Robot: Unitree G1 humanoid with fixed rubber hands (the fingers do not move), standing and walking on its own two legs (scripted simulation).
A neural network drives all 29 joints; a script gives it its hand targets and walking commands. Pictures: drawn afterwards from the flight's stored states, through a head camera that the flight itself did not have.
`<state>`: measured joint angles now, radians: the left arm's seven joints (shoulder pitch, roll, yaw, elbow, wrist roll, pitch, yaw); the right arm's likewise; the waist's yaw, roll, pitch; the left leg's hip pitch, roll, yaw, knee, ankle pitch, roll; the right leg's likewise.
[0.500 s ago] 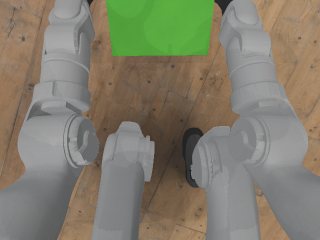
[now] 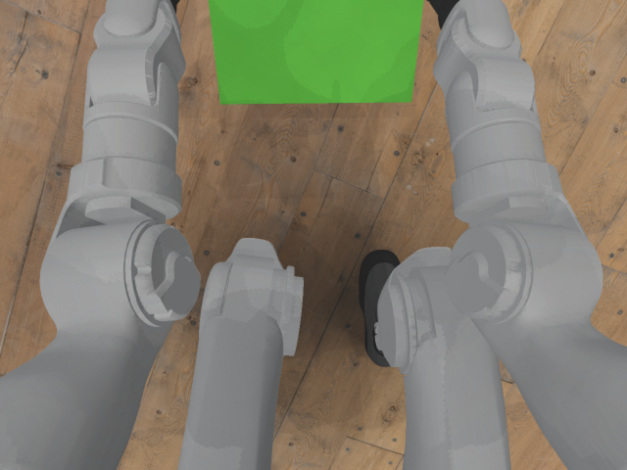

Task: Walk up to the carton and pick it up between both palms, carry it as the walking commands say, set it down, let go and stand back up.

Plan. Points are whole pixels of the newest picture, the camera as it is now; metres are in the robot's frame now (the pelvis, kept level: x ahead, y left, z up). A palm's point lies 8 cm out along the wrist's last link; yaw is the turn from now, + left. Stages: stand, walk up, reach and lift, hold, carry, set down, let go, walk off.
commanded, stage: set down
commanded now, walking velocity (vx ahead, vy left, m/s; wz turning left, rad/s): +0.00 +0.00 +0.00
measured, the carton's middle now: out of the picture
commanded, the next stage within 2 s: none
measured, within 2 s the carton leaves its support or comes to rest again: rests again in 1.00 s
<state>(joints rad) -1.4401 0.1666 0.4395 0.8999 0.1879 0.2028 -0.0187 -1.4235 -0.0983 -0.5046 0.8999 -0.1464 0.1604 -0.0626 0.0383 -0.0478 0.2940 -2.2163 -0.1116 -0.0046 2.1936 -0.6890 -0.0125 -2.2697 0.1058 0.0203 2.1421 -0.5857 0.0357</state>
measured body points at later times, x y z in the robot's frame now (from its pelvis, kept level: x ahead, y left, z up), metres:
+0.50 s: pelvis +0.01 +0.00 +0.00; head +0.38 +0.03 +0.24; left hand +0.56 +0.18 -0.18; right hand +0.57 -0.10 -0.18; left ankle +0.08 +0.11 -0.35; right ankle +0.10 -0.12 -0.35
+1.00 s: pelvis +0.00 +0.00 +0.00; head +0.38 +0.03 +0.23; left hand +0.52 +0.18 -0.22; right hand +0.54 -0.11 -0.21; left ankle +0.08 +0.11 -0.35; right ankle +0.10 -0.12 -0.35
